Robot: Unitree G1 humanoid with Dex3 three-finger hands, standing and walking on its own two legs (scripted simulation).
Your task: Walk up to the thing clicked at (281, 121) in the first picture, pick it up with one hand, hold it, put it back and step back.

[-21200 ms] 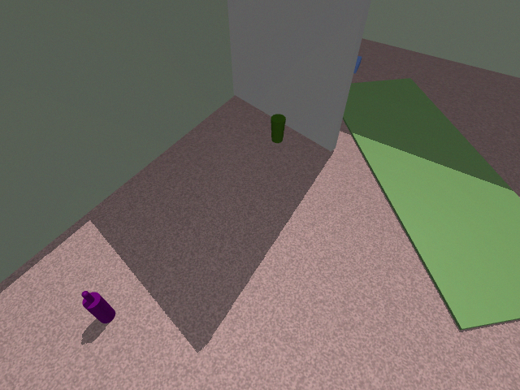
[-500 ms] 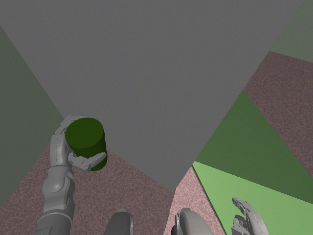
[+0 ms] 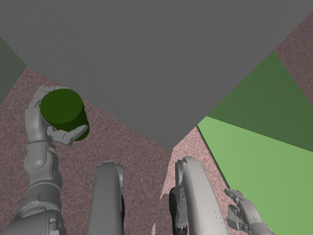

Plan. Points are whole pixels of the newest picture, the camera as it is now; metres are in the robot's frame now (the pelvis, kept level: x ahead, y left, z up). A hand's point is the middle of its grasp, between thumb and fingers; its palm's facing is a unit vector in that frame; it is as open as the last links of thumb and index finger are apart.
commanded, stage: crouch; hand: left
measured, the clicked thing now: (70, 119) +0.40 +0.21 -0.07
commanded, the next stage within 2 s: lower in 0.94 s
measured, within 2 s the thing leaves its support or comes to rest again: neither
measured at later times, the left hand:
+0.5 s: hand (80, 128) +0.42 +0.23 -0.20, palm faces +0.17 -0.99 -0.03, open 11.3 cm
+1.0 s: hand (83, 130) +0.43 +0.23 -0.27, palm faces +0.15 -0.99 -0.02, open 11.3 cm
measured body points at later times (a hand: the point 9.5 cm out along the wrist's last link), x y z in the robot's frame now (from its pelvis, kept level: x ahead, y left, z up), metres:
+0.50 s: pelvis -0.03 +0.00 -0.14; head +0.18 +0.05 +0.26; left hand +0.40 +0.28 -0.19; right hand +0.06 -0.27 -0.26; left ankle +0.07 +0.13 -0.46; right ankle +0.08 -0.13 -0.46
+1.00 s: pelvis -0.03 +0.01 -0.18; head +0.20 +0.08 +0.20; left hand +0.41 +0.29 -0.26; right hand +0.07 -0.27 -0.28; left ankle +0.07 +0.13 -0.46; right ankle +0.08 -0.13 -0.46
